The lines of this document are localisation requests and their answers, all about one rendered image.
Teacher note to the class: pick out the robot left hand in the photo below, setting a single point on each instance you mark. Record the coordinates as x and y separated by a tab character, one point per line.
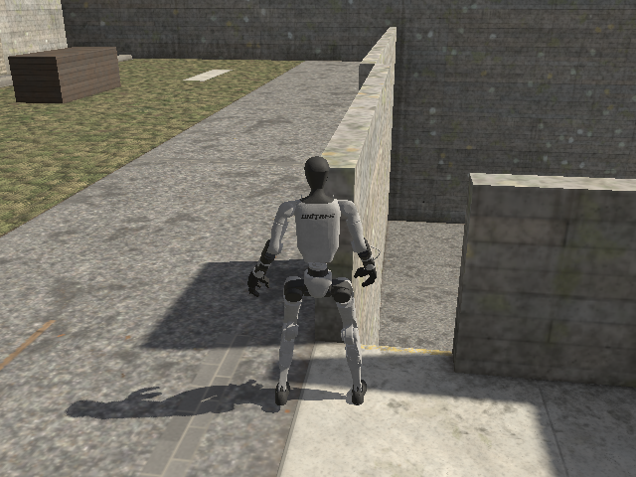
253	282

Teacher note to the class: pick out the left robot shin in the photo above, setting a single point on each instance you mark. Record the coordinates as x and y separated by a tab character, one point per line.
285	358

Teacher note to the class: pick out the robot left forearm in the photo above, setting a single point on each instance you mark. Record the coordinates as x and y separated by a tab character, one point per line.
264	262

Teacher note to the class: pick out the right robot thigh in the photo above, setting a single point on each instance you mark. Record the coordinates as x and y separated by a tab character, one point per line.
343	294

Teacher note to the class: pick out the right robot upper arm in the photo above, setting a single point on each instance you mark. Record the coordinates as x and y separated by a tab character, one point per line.
354	224

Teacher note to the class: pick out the robot right hand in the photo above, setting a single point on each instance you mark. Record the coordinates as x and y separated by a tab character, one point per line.
363	272

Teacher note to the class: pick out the left robot upper arm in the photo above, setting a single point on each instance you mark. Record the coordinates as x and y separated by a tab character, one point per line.
285	210

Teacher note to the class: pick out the robot right forearm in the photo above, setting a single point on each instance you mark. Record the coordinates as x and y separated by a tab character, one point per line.
367	257

